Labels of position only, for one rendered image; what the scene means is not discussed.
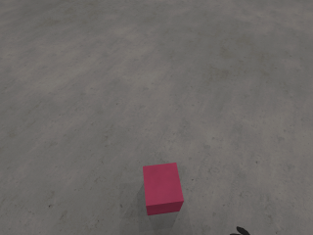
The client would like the carton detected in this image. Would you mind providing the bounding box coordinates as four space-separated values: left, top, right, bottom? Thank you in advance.
143 163 184 215

